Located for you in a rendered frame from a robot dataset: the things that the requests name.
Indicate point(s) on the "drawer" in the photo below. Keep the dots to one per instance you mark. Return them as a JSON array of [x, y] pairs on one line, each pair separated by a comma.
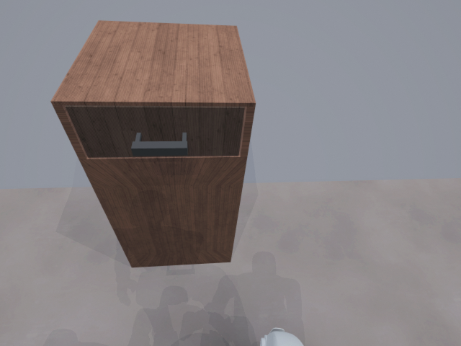
[[109, 131]]

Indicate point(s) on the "handle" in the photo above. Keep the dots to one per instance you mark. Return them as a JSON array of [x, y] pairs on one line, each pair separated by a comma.
[[159, 148]]

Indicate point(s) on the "right robot thigh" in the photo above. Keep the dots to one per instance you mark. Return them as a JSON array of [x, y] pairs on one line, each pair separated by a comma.
[[280, 339]]

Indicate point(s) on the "cabinet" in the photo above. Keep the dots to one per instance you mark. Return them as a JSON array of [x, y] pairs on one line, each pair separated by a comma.
[[164, 210]]

